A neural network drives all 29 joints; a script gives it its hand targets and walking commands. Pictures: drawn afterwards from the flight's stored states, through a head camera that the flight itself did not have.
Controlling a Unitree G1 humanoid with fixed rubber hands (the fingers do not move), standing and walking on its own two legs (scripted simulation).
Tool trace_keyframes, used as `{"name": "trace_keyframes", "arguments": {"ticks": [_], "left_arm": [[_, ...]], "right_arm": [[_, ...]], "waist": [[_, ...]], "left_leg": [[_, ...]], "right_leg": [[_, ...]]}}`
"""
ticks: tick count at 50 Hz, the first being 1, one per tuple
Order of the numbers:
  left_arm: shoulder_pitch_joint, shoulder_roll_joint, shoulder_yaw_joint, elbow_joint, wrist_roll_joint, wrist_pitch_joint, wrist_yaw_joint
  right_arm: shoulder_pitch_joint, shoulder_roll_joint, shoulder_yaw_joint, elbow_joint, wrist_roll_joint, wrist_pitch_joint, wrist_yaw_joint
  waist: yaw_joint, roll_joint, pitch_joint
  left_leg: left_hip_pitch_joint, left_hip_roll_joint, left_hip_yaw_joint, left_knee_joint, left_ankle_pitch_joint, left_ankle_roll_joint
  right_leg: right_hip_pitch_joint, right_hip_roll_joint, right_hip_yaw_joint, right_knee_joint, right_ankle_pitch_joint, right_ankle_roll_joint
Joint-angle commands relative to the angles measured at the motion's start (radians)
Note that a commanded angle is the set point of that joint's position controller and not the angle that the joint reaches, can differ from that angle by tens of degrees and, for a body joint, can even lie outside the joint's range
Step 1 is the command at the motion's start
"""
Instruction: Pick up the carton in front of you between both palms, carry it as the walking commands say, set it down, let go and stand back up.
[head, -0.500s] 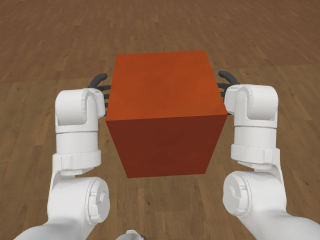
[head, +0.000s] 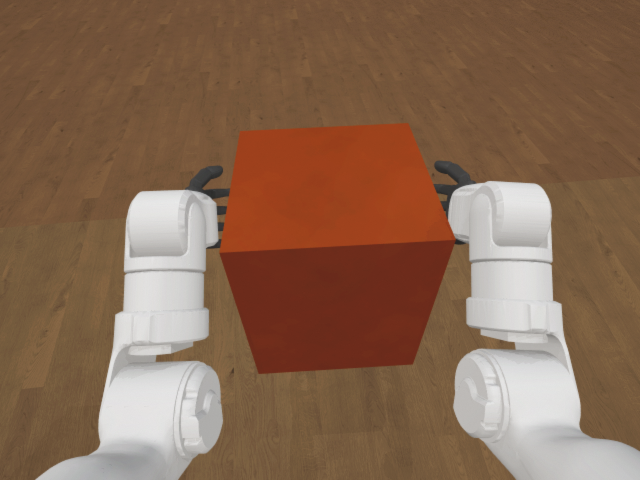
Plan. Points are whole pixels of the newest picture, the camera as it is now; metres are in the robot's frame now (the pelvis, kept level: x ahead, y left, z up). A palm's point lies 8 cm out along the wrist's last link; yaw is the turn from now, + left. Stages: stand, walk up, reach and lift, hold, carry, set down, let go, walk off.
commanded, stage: carry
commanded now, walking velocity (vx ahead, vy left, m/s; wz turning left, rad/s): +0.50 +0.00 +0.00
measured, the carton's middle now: (330, 253) +0.38 +0.01 +0.09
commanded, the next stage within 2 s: none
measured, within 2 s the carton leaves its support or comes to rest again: neither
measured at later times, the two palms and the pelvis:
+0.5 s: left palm (245, 64) +0.69 +0.15 +0.20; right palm (430, 80) +0.66 -0.14 +0.20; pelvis +0.30 +0.04 +0.05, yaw -1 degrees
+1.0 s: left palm out of the picture +0.97 +0.17 +0.26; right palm out of the picture +1.00 -0.13 +0.26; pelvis +0.60 +0.00 +0.09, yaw +0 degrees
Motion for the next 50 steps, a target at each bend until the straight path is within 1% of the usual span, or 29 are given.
{"name": "trace_keyframes", "arguments": {"ticks": [1, 3, 6, 8, 11, 12, 13, 14, 15, 16, 17, 18, 19, 20, 22, 24, 27, 29, 32, 34, 35, 36, 37, 39, 40, 42, 45, 47, 50], "left_arm": [[-0.914, -1.133, -0.571, -0.210, -0.532, -0.019, -0.240], [-0.954, -1.148, -0.585, -0.267, -0.567, -0.021, -0.241], [-0.937, -1.122, -0.584, -0.289, -0.576, -0.007, -0.236], [-0.886, -1.099, -0.575, -0.253, -0.559, 0.004, -0.236], [-0.828, -1.078, -0.557, -0.170, -0.521, 0.010, -0.243], [-0.812, -1.075, -0.549, -0.141, -0.507, 0.009, -0.245], [-0.792, -1.075, -0.541, -0.110, -0.494, 0.007, -0.248], [-0.789, -1.078, -0.536, -0.092, -0.488, 0.004, -0.250], [-0.793, -1.078, -0.529, -0.077, -0.475, 0.000, -0.252], [-0.793, -1.080, -0.517, -0.068, -0.459, -0.002, -0.253], [-0.813, -1.077, -0.514, -0.084, -0.451, -0.003, -0.253], [-0.835, -1.090, -0.515, -0.095, -0.448, -0.008, -0.245], [-0.818, -1.074, -0.505, -0.114, -0.436, -0.010, -0.236], [-0.801, -1.068, -0.495, -0.122, -0.427, -0.012, -0.224], [-0.767, -1.048, -0.482, -0.153, -0.403, -0.011, -0.201], [-0.745, -1.027, -0.487, -0.185, -0.384, -0.009, -0.182], [-0.723, -0.985, -0.497, -0.207, -0.355, 0.001, -0.164], [-0.703, -0.965, -0.507, -0.188, -0.341, 0.011, -0.164], [-0.684, -0.959, -0.515, -0.115, -0.349, 0.024, -0.183], [-0.668, -0.980, -0.508, -0.042, -0.366, 0.022, -0.201], [-0.637, -0.988, -0.493, 0.002, -0.374, 0.017, -0.210], [-0.652, -0.969, -0.480, 0.018, -0.370, 0.003, -0.214], [-0.659, -0.999, -0.479, 0.017, -0.385, 0.000, -0.221], [-0.779, -1.074, -0.520, -0.084, -0.457, -0.008, -0.235], [-0.849, -1.105, -0.544, -0.141, -0.496, -0.014, -0.239], [-0.937, -1.149, -0.571, -0.221, -0.551, -0.023, -0.244], [-0.951, -1.143, -0.576, -0.274, -0.576, -0.018, -0.242], [-0.926, -1.117, -0.573, -0.274, -0.571, -0.007, -0.237], [-0.849, -1.079, -0.558, -0.210, -0.535, 0.010, -0.235]], "right_arm": [[-0.756, 1.105, 0.508, -0.092, 0.368, -0.024, 0.221], [-0.748, 1.082, 0.503, -0.126, 0.353, -0.024, 0.197], [-0.738, 1.036, 0.504, -0.162, 0.327, -0.016, 0.169], [-0.705, 1.009, 0.504, -0.141, 0.307, -0.006, 0.164], [-0.670, 1.009, 0.509, -0.074, 0.296, 0.002, 0.176], [-0.662, 1.016, 0.510, -0.049, 0.297, 0.001, 0.183], [-0.660, 1.027, 0.508, -0.026, 0.299, -0.001, 0.191], [-0.654, 1.041, 0.507, -0.002, 0.305, -0.006, 0.199], [-0.638, 1.050, 0.500, 0.023, 0.317, -0.013, 0.207], [-0.645, 1.053, 0.501, 0.017, 0.330, -0.023, 0.214], [-0.677, 1.081, 0.512, 0.008, 0.348, -0.036, 0.219], [-0.727, 1.103, 0.529, -0.054, 0.382, -0.038, 0.225], [-0.783, 1.143, 0.564, -0.115, 0.428, -0.044, 0.229], [-0.844, 1.165, 0.587, -0.184, 0.467, -0.050, 0.232], [-0.918, 1.195, 0.624, -0.283, 0.518, -0.052, 0.234], [-0.919, 1.184, 0.635, -0.326, 0.537, -0.048, 0.233], [-0.888, 1.144, 0.636, -0.337, 0.534, -0.033, 0.233], [-0.841, 1.119, 0.634, -0.295, 0.514, -0.021, 0.234], [-0.791, 1.084, 0.617, -0.202, 0.473, -0.010, 0.239], [-0.751, 1.086, 0.600, -0.132, 0.445, -0.007, 0.241], [-0.759, 1.072, 0.584, -0.108, 0.432, -0.007, 0.245], [-0.759, 1.095, 0.562, -0.073, 0.421, -0.004, 0.250], [-0.775, 1.085, 0.545, -0.060, 0.403, -0.007, 0.251], [-0.763, 1.103, 0.522, -0.048, 0.386, -0.017, 0.243], [-0.748, 1.110, 0.510, -0.052, 0.375, -0.020, 0.235], [-0.741, 1.101, 0.493, -0.081, 0.357, -0.024, 0.213], [-0.748, 1.071, 0.500, -0.140, 0.344, -0.023, 0.182], [-0.748, 1.042, 0.507, -0.161, 0.334, -0.015, 0.168], [-0.705, 1.016, 0.514, -0.121, 0.320, 0.000, 0.169]], "waist": [[0.012, -0.048, -0.473], [0.000, -0.098, -0.476], [0.011, -0.108, -0.450], [0.016, -0.113, -0.423], [0.017, -0.156, -0.373], [0.004, -0.173, -0.364], [-0.029, -0.182, -0.382], [-0.087, -0.160, -0.436], [-0.140, -0.112, -0.531], [-0.154, 0.116, -0.640], [-0.173, 0.319, -0.612], [-0.143, 0.209, -0.558], [-0.151, 0.084, -0.517], [-0.136, 0.014, -0.486], [-0.112, 0.034, -0.501], [-0.113, 0.076, -0.504], [-0.119, 0.089, -0.475], [-0.120, 0.114, -0.456], [-0.108, 0.129, -0.424], [-0.030, 0.073, -0.496], [0.026, -0.001, -0.581], [0.034, -0.316, -0.624], [0.049, -0.314, -0.544], [0.052, -0.062, -0.475], [0.033, -0.021, -0.465], [-0.001, -0.081, -0.470], [0.001, -0.114, -0.454], [0.009, -0.114, -0.431], [0.014, -0.141, -0.389]], "left_leg": [[-0.397, 0.028, -0.039, 0.110, 0.073, 0.019], [-0.381, 0.025, -0.015, 0.070, 0.086, 0.025], [-0.439, 0.044, 0.019, -0.036, 0.104, 0.014], [-0.399, 0.057, 0.036, -0.196, 0.136, 0.005], [-0.218, 0.002, 0.136, -0.451, 0.173, 0.011], [-0.139, -0.028, 0.179, -0.512, 0.165, 0.020], [-0.014, -0.076, 0.231, -0.564, 0.157, 0.033], [0.199, -0.125, 0.285, -0.647, 0.209, 0.053], [0.494, -0.087, 0.208, -0.662, 0.219, 0.080], [0.746, 0.208, -0.330, -0.770, -0.041, 0.204], [0.830, 0.308, -0.726, -0.937, 0.111, 0.308], [0.811, 0.335, -0.662, -0.880, 0.245, 0.319], [0.734, 0.312, -0.563, -0.814, 0.401, 0.303], [0.665, 0.288, -0.462, -0.796, 0.466, 0.262], [0.605, 0.251, -0.344, -0.826, 0.359, 0.204], [0.596, 0.247, -0.298, -0.844, 0.326, 0.212], [0.572, 0.240, -0.206, -0.880, 0.337, 0.222], [0.516, 0.218, -0.117, -0.892, 0.386, 0.196], [0.460, 0.194, -0.028, -0.858, 0.481, 0.150], [0.339, 0.142, 0.103, -0.599, 0.746, 0.082], [0.165, 0.124, 0.110, -0.398, 0.559, 0.031], [-0.152, -0.016, 0.107, -0.119, 0.234, -0.026], [-0.341, -0.071, 0.016, 0.057, -0.049, -0.017], [-0.440, -0.003, -0.027, 0.201, 0.000, 0.008], [-0.428, 0.021, -0.037, 0.156, 0.043, 0.013], [-0.382, 0.033, -0.029, 0.087, 0.086, 0.022], [-0.421, 0.042, 0.010, 0.032, 0.115, 0.017], [-0.443, 0.064, 0.023, -0.076, 0.131, 0.007], [-0.304, 0.049, 0.078, -0.350, 0.174, 0.005]], "right_leg": [[0.669, -0.288, 0.482, -0.213, 0.336, -0.163], [0.640, -0.278, 0.439, -0.242, 0.263, -0.151], [0.648, -0.282, 0.387, -0.282, 0.232, -0.181], [0.625, -0.268, 0.317, -0.294, 0.283, -0.173], [0.544, -0.229, 0.199, -0.299, 0.415, -0.133], [0.522, -0.221, 0.161, -0.275, 0.492, -0.116], [0.496, -0.215, 0.119, -0.201, 0.664, -0.093], [0.435, -0.193, 0.042, -0.050, 0.820, -0.055], [0.291, -0.160, 0.010, 0.139, 0.747, -0.008], [0.007, -0.079, 0.045, 0.429, 0.365, 0.059], [-0.251, 0.083, 0.108, 0.645, -0.160, 0.069], [-0.345, 0.026, 0.197, 0.801, -0.159, 0.030], [-0.374, -0.004, 0.199, 0.840, -0.128, 0.014], [-0.374, -0.035, 0.196, 0.800, -0.102, 0.006], [-0.324, -0.058, 0.193, 0.688, -0.066, 0.004], [-0.332, -0.054, 0.158, 0.625, -0.078, 0.013], [-0.320, -0.081, 0.128, 0.403, -0.041, 0.030], [-0.215, -0.070, 0.090, 0.222, 0.033, 0.032], [-0.020, 0.016, -0.045, 0.022, 0.073, 0.018], [0.362, 0.072, -0.113, -0.104, 0.132, -0.023], [0.625, -0.063, 0.093, -0.111, 0.039, -0.061], [0.814, -0.325, 0.645, -0.231, -0.043, -0.204], [0.829, -0.360, 0.819, -0.310, 0.106, -0.257], [0.746, -0.336, 0.618, -0.198, 0.392, -0.238], [0.693, -0.311, 0.535, -0.197, 0.389, -0.196], [0.628, -0.282, 0.450, -0.235, 0.256, -0.143], [0.612, -0.280, 0.397, -0.281, 0.187, -0.166], [0.619, -0.280, 0.354, -0.297, 0.207, -0.177], [0.556, -0.246, 0.236, -0.310, 0.304, -0.146]]}}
